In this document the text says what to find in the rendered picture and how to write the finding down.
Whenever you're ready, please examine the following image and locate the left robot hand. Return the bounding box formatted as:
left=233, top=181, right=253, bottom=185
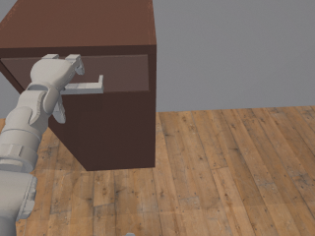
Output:
left=31, top=54, right=85, bottom=124

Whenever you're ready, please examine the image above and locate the robot left forearm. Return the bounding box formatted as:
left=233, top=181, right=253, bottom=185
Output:
left=0, top=81, right=60, bottom=174

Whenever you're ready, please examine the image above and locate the drawer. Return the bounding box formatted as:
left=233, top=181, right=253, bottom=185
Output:
left=0, top=54, right=149, bottom=92

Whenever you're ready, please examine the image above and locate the cabinet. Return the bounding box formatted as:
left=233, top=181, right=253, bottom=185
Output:
left=0, top=0, right=158, bottom=171

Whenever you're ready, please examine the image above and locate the handle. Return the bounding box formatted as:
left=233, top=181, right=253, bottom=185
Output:
left=60, top=75, right=104, bottom=95

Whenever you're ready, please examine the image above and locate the robot left upper arm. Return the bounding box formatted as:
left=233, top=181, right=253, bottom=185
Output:
left=0, top=170, right=37, bottom=236

